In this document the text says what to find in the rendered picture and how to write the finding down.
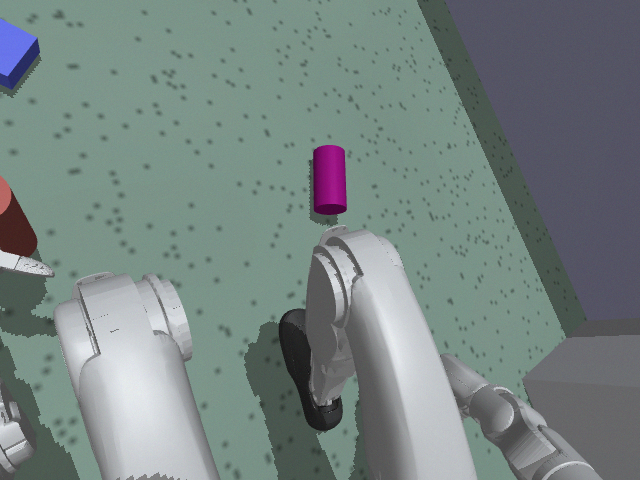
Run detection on right robot hand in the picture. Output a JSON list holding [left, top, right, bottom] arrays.
[[440, 353, 491, 423]]

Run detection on right robot foot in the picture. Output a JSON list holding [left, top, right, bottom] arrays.
[[279, 308, 343, 431]]

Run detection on left robot hand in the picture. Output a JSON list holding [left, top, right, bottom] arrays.
[[0, 248, 55, 278]]

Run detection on right robot arm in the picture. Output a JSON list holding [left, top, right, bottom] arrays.
[[469, 384, 603, 480]]

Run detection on left robot arm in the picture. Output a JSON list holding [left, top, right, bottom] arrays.
[[0, 377, 37, 480]]

